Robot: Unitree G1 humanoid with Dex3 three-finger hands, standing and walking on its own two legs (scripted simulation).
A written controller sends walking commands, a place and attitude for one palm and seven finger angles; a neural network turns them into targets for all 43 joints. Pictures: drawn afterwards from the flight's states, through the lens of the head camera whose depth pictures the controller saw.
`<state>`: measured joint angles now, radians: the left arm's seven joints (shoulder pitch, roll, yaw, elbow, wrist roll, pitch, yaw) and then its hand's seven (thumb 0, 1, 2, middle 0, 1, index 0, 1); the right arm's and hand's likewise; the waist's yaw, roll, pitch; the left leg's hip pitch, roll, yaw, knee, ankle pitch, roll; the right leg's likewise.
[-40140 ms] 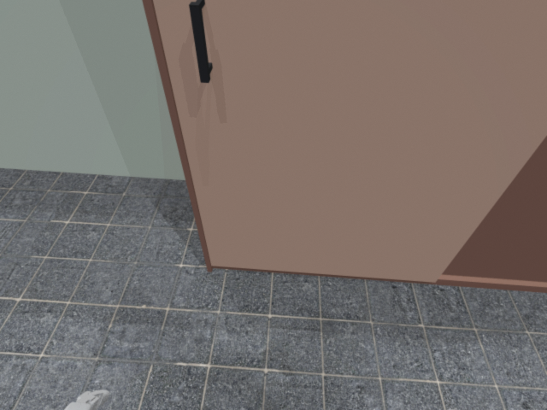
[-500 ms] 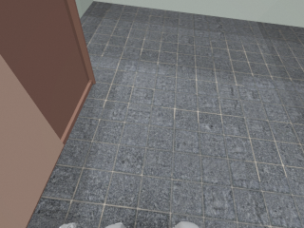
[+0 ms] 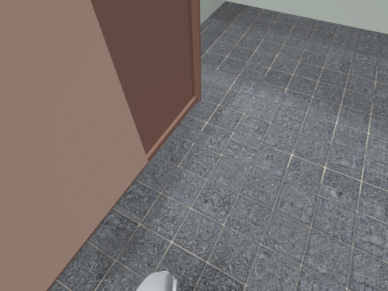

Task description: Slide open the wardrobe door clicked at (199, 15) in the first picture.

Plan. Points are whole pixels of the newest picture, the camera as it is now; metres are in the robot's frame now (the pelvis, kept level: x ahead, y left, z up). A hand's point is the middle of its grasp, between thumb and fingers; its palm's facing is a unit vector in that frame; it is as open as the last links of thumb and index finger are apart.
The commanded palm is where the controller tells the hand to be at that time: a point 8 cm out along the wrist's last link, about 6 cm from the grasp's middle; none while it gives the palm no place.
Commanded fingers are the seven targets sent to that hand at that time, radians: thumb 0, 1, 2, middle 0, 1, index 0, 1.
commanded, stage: turn to face it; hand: left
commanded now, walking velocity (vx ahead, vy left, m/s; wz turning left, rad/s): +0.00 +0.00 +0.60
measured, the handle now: out of the picture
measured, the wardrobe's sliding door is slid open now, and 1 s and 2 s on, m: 0.25 0.25 0.25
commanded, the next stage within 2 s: take the last steps up to it in 1.64 s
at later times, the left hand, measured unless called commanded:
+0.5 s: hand out of the picture +0.05 +0.27 -0.16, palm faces +0.29 -0.91 -0.29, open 7.4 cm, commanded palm none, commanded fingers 0.00 0.90 0.90 -0.20 -0.30 -0.20 -0.30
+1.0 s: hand out of the picture -0.06 +0.20 -0.18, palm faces +0.60 -0.76 -0.24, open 7.3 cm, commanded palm none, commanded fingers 0.00 0.90 0.90 -0.20 -0.30 -0.20 -0.30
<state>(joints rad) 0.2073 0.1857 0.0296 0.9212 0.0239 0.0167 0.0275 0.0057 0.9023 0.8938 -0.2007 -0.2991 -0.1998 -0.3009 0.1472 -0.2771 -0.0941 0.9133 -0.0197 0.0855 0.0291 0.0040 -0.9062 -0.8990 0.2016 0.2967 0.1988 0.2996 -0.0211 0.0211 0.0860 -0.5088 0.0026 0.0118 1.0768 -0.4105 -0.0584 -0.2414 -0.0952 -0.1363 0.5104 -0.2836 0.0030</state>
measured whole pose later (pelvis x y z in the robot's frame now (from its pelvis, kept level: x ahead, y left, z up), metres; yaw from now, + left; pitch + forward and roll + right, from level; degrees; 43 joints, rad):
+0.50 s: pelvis +0.01 +0.02 +0.00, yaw +17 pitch +1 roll -1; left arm 0.10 0.27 0.07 0.91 0.01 0.06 0.01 0.01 0.91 0.89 -0.20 -0.30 -0.20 -0.30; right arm 0.19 -0.21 -0.06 0.93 -0.03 0.04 0.00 0.00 -0.90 -0.90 0.21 0.30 0.21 0.30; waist -0.02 0.01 0.10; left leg -0.26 -0.03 -0.07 0.48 -0.25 0.02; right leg -0.45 -0.06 -0.01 0.90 -0.42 0.10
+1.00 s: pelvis +0.01 +0.00 -0.01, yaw +38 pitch +1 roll +1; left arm 0.21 0.21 0.05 0.91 0.03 0.01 0.02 0.00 0.91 0.89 -0.20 -0.30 -0.20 -0.30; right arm 0.13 -0.24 -0.07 0.93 -0.01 0.08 0.03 0.01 -0.91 -0.90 0.20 0.30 0.20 0.30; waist 0.00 -0.04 0.12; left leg -0.34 0.04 0.09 0.72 -0.41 -0.05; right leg -0.24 -0.17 -0.28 0.61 -0.36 0.02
